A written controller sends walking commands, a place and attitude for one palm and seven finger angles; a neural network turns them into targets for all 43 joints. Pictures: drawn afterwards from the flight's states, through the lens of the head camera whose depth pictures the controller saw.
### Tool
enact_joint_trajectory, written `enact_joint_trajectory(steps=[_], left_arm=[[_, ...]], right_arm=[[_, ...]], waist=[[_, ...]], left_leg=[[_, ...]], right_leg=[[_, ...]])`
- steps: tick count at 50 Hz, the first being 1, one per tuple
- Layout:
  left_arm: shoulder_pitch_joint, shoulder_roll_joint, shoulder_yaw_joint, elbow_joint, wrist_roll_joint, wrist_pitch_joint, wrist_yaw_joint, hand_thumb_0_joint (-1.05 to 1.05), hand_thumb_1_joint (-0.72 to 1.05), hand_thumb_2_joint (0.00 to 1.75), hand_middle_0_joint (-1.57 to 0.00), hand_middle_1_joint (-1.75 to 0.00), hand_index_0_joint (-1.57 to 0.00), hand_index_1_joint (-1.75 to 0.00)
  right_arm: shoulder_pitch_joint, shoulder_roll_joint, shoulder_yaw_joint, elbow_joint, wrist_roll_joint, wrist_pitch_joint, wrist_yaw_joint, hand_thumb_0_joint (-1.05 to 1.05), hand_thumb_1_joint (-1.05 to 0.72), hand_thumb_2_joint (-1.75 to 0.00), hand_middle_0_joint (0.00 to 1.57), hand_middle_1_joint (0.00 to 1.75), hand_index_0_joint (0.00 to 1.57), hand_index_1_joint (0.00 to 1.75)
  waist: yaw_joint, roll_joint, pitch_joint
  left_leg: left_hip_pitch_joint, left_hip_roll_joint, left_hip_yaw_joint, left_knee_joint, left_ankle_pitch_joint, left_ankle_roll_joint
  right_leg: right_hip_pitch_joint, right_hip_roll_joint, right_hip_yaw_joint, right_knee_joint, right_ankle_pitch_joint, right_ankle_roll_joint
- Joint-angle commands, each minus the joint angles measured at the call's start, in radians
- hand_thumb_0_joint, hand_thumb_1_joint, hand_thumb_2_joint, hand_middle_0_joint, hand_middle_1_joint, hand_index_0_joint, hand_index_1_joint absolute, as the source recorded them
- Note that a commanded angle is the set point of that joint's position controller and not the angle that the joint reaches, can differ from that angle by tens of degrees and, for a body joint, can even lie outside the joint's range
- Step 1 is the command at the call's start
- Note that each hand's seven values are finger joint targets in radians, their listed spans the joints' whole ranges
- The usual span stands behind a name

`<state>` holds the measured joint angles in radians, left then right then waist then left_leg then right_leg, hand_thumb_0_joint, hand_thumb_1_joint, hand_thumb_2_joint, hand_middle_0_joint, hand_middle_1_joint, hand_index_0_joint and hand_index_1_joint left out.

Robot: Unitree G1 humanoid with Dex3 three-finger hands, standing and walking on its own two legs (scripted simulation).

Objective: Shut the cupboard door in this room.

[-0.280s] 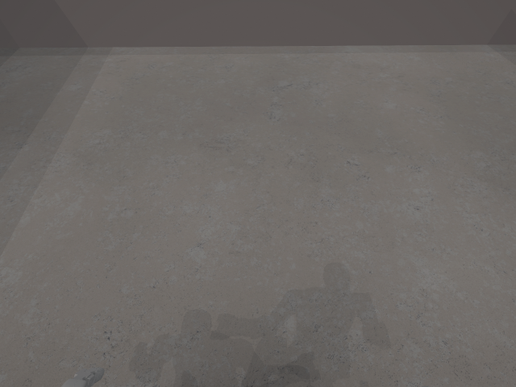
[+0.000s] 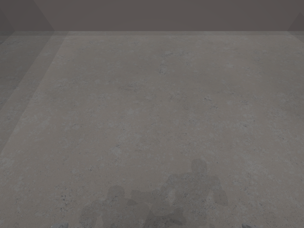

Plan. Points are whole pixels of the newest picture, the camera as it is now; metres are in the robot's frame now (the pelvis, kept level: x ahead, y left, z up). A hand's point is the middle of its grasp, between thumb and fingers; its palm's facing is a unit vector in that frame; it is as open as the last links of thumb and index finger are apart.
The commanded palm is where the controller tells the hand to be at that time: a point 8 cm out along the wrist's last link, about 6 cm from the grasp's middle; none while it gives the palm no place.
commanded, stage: stand and wait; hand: left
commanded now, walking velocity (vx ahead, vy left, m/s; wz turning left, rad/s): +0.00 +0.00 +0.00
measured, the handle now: out of the picture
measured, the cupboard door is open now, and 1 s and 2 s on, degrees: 69 69 69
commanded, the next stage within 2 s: turn or walk to find it in 0.62 s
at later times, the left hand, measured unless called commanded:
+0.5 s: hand out of the picture +0.06 +0.24 -0.15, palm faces -0.03 -0.94 -0.34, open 7.4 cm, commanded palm none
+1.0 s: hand out of the picture +0.02 +0.21 -0.18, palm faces +0.06 -0.97 -0.25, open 7.4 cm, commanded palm none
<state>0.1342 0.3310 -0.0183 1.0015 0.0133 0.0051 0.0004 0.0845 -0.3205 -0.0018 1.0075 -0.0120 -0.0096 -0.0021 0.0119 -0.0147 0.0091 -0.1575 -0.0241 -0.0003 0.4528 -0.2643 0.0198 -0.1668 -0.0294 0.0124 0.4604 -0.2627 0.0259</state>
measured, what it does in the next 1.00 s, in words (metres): stands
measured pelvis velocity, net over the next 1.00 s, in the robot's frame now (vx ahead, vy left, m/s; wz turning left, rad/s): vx -0.03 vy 0.00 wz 0.08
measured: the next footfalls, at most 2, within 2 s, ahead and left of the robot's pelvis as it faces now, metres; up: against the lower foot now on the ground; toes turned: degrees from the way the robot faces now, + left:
right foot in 1.38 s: -0.01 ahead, -0.14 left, +0.00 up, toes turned +14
left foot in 1.88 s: -0.13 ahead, +0.06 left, +0.00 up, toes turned +33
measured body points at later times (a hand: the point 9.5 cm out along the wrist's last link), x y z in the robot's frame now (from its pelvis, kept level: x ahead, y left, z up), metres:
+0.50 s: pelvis -0.02 -0.01 +0.00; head -0.02 -0.01 +0.45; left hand +0.06 +0.29 -0.13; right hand +0.06 -0.31 -0.13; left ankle -0.01 +0.11 -0.74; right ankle -0.01 -0.14 -0.74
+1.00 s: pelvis -0.03 +0.00 -0.01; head -0.01 +0.02 +0.44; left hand +0.02 +0.26 -0.16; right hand +0.05 -0.26 -0.15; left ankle -0.01 +0.11 -0.74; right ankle -0.01 -0.14 -0.74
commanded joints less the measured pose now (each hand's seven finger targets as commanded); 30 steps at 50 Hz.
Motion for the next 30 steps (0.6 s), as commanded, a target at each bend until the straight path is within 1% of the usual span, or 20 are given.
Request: enact_joint_trajectory(steps=[1,6,7,8,9,11,15,20,23,26,27,28,30], left_arm=[[-0.049,0.214,0.055,-0.057,-0.001,-0.027,0.012,0.00,0.90,0.90,-0.20,-0.30,-0.20,-0.30],[-0.041,0.214,0.056,-0.037,-0.002,-0.030,0.012,0.00,0.90,0.90,-0.20,-0.30,-0.20,-0.30],[-0.041,0.215,0.054,-0.032,-0.003,-0.030,0.012,0.00,0.90,0.90,-0.20,-0.30,-0.20,-0.30],[-0.038,0.213,0.054,-0.028,-0.003,-0.030,0.011,0.00,0.90,0.90,-0.20,-0.30,-0.20,-0.30],[-0.041,0.216,0.053,-0.022,-0.003,-0.030,0.011,0.00,0.90,0.90,-0.20,-0.30,-0.20,-0.30],[-0.038,0.217,0.053,-0.015,-0.003,-0.031,0.011,0.00,0.90,0.90,-0.20,-0.30,-0.20,-0.30],[-0.039,0.217,0.051,0.001,-0.004,-0.030,0.009,0.00,0.90,0.90,-0.20,-0.30,-0.20,-0.30],[-0.037,0.219,0.051,0.011,-0.003,-0.030,0.009,0.00,0.90,0.90,-0.20,-0.30,-0.20,-0.30],[-0.041,0.220,0.051,0.015,-0.003,-0.031,0.009,0.00,0.90,0.90,-0.20,-0.30,-0.20,-0.30],[-0.041,0.221,0.051,0.016,-0.003,-0.032,0.009,0.00,0.90,0.90,-0.20,-0.30,-0.20,-0.30],[-0.038,0.219,0.050,0.017,-0.003,-0.032,0.010,0.00,0.90,0.90,-0.20,-0.30,-0.20,-0.30],[-0.040,0.219,0.051,0.016,-0.003,-0.031,0.009,0.00,0.90,0.90,-0.20,-0.30,-0.20,-0.30],[-0.042,0.219,0.050,0.019,-0.002,-0.031,0.009,0.00,0.90,0.90,-0.20,-0.30,-0.20,-0.30]], right_arm=[[-0.047,-0.221,-0.048,-0.052,-0.002,-0.026,-0.011,0.00,-0.90,-0.90,0.20,0.30,0.20,0.30],[-0.044,-0.221,-0.046,-0.029,0.001,-0.027,-0.011,0.00,-0.90,-0.90,0.20,0.30,0.20,0.30],[-0.041,-0.221,-0.045,-0.025,0.001,-0.027,-0.011,0.00,-0.90,-0.90,0.20,0.30,0.20,0.30],[-0.044,-0.222,-0.045,-0.018,0.001,-0.027,-0.011,0.00,-0.90,-0.90,0.20,0.30,0.20,0.30],[-0.038,-0.224,-0.044,-0.013,0.001,-0.026,-0.011,0.00,-0.90,-0.90,0.20,0.30,0.20,0.30],[-0.037,-0.224,-0.044,-0.003,0.002,-0.026,-0.010,0.00,-0.90,-0.90,0.20,0.30,0.20,0.30],[-0.031,-0.230,-0.040,0.015,0.002,-0.024,-0.009,0.00,-0.90,-0.90,0.20,0.30,0.20,0.30],[-0.022,-0.233,-0.039,0.030,0.003,-0.025,-0.009,0.00,-0.90,-0.90,0.20,0.30,0.20,0.30],[-0.019,-0.232,-0.039,0.036,0.003,-0.024,-0.008,0.00,-0.90,-0.90,0.20,0.30,0.20,0.30],[-0.013,-0.232,-0.039,0.038,0.004,-0.025,-0.008,0.00,-0.90,-0.90,0.20,0.30,0.20,0.30],[-0.015,-0.232,-0.039,0.041,0.003,-0.026,-0.008,0.00,-0.90,-0.90,0.20,0.30,0.20,0.30],[-0.014,-0.233,-0.038,0.040,0.003,-0.027,-0.008,0.00,-0.90,-0.90,0.20,0.30,0.20,0.30],[-0.016,-0.233,-0.038,0.044,0.003,-0.026,-0.008,0.00,-0.90,-0.90,0.20,0.30,0.20,0.30]], waist=[[-0.013,0.018,-0.047],[-0.012,0.021,-0.067],[-0.013,0.009,-0.064],[-0.012,0.022,-0.055],[-0.014,0.010,-0.056],[-0.012,0.016,-0.058],[-0.011,0.013,-0.020],[-0.011,0.017,-0.026],[-0.012,0.005,-0.019],[-0.012,0.004,-0.030],[-0.011,0.016,-0.030],[-0.012,0.010,-0.031],[-0.010,0.020,-0.016]], left_leg=[[0.005,0.126,-0.097,-0.087,0.212,0.025],[0.020,0.129,-0.100,-0.089,0.219,0.023],[0.021,0.130,-0.099,-0.092,0.217,0.022],[0.019,0.130,-0.098,-0.097,0.204,0.021],[0.015,0.129,-0.102,-0.100,0.199,0.020],[0.021,0.131,-0.103,-0.103,0.194,0.020],[-0.001,0.131,-0.109,-0.126,0.133,0.018],[-0.001,0.134,-0.111,-0.133,0.132,0.016],[-0.003,0.134,-0.113,-0.137,0.124,0.014],[0.003,0.137,-0.114,-0.135,0.139,0.015],[0.007,0.136,-0.113,-0.137,0.139,0.014],[0.007,0.138,-0.112,-0.139,0.137,0.014],[-0.004,0.136,-0.115,-0.145,0.122,0.013]], right_leg=[[0.011,-0.088,0.074,-0.075,0.188,-0.053],[0.028,-0.093,0.080,-0.087,0.203,-0.055],[0.027,-0.095,0.079,-0.090,0.202,-0.055],[0.022,-0.096,0.081,-0.097,0.192,-0.055],[0.025,-0.094,0.083,-0.098,0.188,-0.055],[0.027,-0.094,0.086,-0.104,0.183,-0.056],[0.008,-0.093,0.093,-0.127,0.112,-0.056],[0.014,-0.093,0.095,-0.135,0.105,-0.056],[0.006,-0.093,0.097,-0.141,0.093,-0.055],[0.012,-0.093,0.096,-0.140,0.105,-0.056],[0.008,-0.094,0.096,-0.141,0.106,-0.056],[0.010,-0.093,0.095,-0.141,0.106,-0.055],[0.006,-0.092,0.096,-0.147,0.093,-0.054]])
